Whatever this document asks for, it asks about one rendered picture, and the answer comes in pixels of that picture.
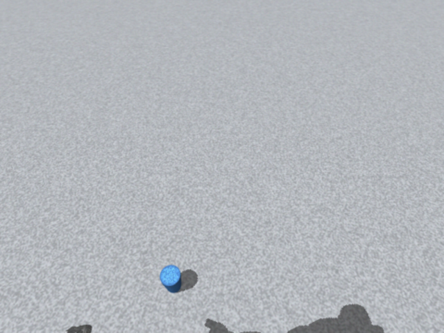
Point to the cup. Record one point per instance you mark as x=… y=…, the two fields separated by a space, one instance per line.
x=170 y=277

